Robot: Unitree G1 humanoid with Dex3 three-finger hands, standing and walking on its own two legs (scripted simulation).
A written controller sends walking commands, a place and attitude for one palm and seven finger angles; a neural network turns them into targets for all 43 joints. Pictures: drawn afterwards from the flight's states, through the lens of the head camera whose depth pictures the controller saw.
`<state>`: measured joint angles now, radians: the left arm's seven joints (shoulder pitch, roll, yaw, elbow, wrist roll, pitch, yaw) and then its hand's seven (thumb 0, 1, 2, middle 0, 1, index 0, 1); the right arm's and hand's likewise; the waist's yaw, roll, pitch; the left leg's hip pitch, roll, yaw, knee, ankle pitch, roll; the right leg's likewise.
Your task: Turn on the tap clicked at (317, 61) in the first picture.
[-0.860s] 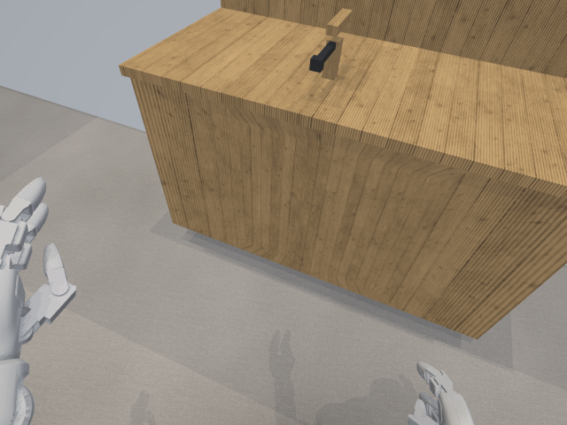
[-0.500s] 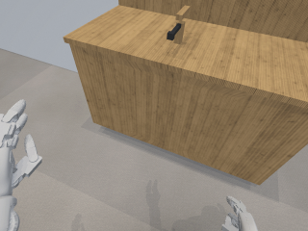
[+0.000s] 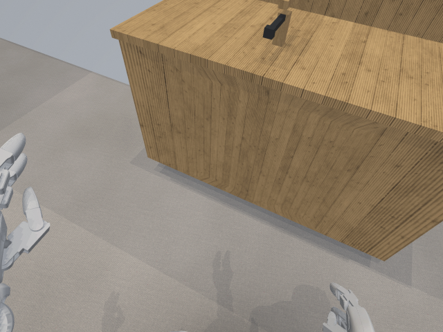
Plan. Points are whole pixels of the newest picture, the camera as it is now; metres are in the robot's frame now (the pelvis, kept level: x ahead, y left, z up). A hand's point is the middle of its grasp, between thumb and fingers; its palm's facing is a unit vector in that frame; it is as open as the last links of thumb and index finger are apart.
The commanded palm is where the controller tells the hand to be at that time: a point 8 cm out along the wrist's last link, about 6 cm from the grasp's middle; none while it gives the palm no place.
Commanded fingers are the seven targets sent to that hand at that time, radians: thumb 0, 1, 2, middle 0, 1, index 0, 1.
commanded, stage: walk around to get in front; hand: left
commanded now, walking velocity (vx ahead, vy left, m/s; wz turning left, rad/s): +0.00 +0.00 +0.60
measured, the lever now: (269, 32) +0.87 -0.09 +0.13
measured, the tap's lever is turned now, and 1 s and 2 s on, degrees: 0 0 0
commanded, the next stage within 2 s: none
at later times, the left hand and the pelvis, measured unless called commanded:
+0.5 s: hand out of the picture +0.09 +0.26 +0.16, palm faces +0.64 -0.64 -0.42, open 7.4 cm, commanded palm +0.03 +0.28 +0.19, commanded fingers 0.00 0.90 0.90 -0.20 -0.30 -0.20 -0.30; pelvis -0.03 -0.04 +0.00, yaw +19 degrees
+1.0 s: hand out of the picture -0.08 +0.23 +0.16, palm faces +0.82 -0.41 -0.40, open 7.4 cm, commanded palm -0.14 +0.23 +0.19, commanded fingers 0.00 0.90 0.90 -0.20 -0.30 -0.20 -0.30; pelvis -0.10 -0.09 +0.00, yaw +36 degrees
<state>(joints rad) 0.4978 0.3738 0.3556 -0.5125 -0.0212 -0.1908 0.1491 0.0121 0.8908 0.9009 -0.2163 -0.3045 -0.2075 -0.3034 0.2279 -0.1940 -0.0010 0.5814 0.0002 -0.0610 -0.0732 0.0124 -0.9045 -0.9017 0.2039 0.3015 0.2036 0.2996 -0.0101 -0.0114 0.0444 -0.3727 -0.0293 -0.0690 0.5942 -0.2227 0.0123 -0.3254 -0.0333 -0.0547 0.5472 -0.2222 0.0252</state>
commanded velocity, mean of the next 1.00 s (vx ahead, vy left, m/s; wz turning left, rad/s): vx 0.00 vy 0.00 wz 0.60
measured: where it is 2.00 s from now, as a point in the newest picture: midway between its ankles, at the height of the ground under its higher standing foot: outside the picture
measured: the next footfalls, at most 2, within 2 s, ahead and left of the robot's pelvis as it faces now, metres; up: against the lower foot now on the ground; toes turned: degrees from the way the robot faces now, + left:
right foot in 0.18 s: +0.01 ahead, -0.12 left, +0.00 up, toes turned +7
left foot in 0.56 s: -0.05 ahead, +0.10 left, +0.00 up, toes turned +26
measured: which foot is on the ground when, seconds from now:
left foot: down 0.00-0.22, up 0.24-0.54, down 0.56-0.92, up 0.94-1.00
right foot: down 0.00-0.02, up 0.04-0.16, down 0.18-0.56, up 0.58-0.92, down 0.94-1.00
